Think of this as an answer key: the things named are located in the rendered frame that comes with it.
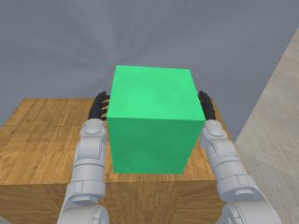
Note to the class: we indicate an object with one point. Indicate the pedestal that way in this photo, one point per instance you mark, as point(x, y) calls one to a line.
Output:
point(37, 150)

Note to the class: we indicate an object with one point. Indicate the carton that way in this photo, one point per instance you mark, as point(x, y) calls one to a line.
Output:
point(154, 119)

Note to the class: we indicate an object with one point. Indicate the robot left hand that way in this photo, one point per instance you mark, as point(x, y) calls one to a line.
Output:
point(96, 110)

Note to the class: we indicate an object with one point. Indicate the robot right forearm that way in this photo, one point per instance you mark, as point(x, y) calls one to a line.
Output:
point(233, 181)

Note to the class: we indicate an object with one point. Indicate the right robot upper arm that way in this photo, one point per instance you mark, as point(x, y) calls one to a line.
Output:
point(254, 211)

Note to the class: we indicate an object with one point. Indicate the robot left forearm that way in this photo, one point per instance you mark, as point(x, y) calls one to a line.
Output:
point(87, 185)

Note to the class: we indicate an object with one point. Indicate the left robot upper arm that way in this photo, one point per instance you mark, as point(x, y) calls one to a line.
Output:
point(88, 214)

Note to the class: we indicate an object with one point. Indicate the robot right hand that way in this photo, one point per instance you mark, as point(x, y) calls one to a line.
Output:
point(207, 106)

